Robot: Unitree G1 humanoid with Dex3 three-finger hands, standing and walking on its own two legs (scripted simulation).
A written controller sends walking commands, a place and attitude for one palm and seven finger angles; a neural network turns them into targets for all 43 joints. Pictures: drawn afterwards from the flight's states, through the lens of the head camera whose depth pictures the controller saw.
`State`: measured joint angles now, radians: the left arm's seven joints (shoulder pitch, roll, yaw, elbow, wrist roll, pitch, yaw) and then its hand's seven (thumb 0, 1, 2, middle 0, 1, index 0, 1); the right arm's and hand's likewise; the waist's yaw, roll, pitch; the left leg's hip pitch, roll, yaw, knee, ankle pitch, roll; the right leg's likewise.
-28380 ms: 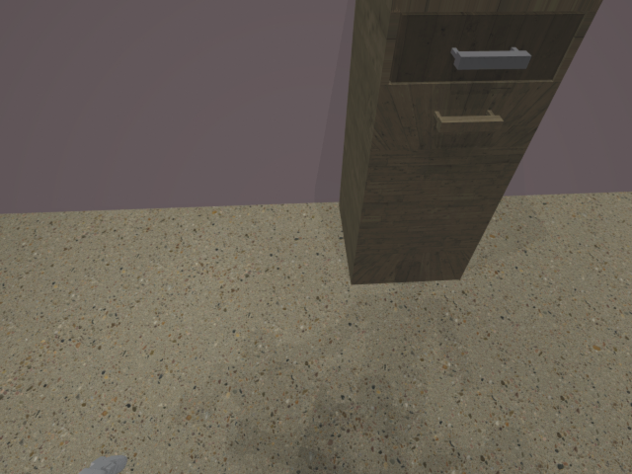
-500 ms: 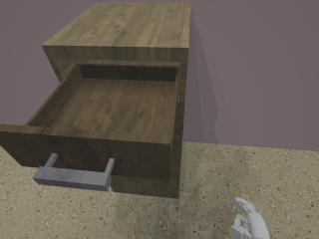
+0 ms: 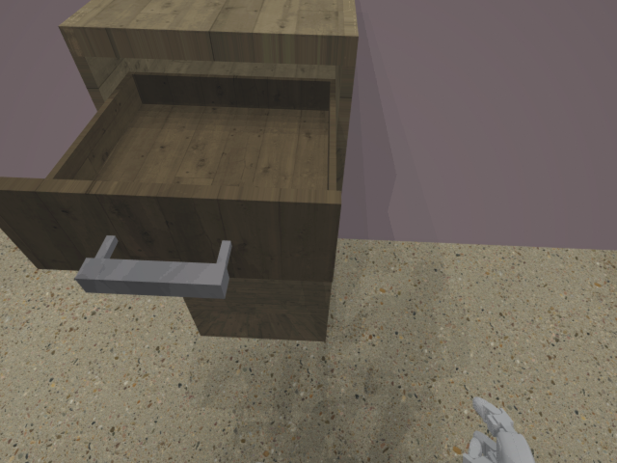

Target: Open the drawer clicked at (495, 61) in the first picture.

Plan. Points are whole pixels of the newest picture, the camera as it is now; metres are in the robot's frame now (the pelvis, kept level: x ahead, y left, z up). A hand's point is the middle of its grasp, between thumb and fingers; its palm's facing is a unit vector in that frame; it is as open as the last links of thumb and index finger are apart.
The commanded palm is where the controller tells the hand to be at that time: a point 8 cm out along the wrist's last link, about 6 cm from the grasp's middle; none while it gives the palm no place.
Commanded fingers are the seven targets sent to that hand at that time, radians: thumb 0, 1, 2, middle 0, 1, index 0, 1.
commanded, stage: step back with the hand held close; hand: left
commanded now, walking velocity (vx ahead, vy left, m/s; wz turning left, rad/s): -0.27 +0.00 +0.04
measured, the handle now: (161, 261) +0.30 +0.19 +0.14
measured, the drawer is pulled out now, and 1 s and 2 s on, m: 0.30 0.30 0.30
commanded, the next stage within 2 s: stop stepping back and stand still in 0.40 s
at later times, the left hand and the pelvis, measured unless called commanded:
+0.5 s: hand out of the picture +0.11 +0.23 +0.34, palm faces +0.56 -0.77 -0.30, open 7.4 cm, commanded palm +0.05 +0.29 +0.33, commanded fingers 0.00 0.90 0.90 -0.20 -0.30 -0.20 -0.30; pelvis -0.10 +0.01 +0.00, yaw -3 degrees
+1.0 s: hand out of the picture +0.00 +0.27 +0.34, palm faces +0.60 -0.74 -0.30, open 7.4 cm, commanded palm -0.04 +0.31 +0.33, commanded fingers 0.00 0.90 0.90 -0.20 -0.30 -0.20 -0.30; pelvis -0.18 +0.04 +0.01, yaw -1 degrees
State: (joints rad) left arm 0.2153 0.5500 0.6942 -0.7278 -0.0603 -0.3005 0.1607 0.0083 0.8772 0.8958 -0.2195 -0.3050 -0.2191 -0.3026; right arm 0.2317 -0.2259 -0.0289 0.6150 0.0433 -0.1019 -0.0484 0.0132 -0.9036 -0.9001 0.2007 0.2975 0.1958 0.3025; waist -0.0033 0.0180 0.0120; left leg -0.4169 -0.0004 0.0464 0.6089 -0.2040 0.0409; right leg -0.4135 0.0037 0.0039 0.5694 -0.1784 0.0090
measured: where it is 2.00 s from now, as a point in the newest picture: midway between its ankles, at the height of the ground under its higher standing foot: outside the picture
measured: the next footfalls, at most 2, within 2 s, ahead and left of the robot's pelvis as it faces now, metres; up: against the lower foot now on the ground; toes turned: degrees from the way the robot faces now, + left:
right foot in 0.44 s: -0.10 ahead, -0.13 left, +0.00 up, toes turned -3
left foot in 0.60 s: -0.01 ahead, +0.11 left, +0.00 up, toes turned +0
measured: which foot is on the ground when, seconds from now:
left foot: down 0.00-0.44, up 0.46-0.58, down 0.60-0.84, up 0.86-1.00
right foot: down 0.00-0.18, up 0.20-0.42, down 0.44-1.00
